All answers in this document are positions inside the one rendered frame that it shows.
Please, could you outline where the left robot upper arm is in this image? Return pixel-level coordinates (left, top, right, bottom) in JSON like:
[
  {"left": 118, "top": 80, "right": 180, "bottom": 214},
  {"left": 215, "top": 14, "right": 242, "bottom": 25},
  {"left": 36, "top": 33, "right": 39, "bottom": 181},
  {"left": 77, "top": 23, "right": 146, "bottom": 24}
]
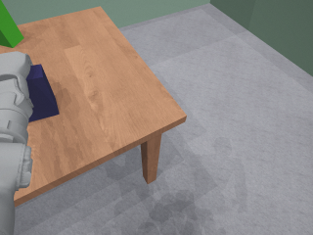
[{"left": 0, "top": 142, "right": 33, "bottom": 235}]

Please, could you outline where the sponge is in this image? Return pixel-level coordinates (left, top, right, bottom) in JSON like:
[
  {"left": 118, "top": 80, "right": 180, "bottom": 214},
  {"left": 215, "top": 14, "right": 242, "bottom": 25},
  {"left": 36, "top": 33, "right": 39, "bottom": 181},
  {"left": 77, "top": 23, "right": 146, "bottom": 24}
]
[{"left": 26, "top": 64, "right": 59, "bottom": 122}]

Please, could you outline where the robot left forearm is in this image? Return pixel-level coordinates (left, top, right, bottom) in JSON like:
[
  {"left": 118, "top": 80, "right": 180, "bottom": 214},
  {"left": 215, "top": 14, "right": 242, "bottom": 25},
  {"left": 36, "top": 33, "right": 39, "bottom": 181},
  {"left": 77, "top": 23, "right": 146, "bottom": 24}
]
[{"left": 0, "top": 71, "right": 33, "bottom": 146}]

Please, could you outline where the robot left hand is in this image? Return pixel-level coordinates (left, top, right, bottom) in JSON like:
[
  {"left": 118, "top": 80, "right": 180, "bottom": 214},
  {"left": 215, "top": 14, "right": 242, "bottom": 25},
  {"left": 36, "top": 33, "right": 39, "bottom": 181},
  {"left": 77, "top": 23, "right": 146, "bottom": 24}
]
[{"left": 0, "top": 51, "right": 34, "bottom": 108}]

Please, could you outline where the table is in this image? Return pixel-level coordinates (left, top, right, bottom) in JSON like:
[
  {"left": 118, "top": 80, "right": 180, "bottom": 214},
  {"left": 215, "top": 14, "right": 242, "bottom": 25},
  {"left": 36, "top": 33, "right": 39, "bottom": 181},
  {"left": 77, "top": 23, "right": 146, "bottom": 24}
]
[{"left": 0, "top": 6, "right": 187, "bottom": 207}]

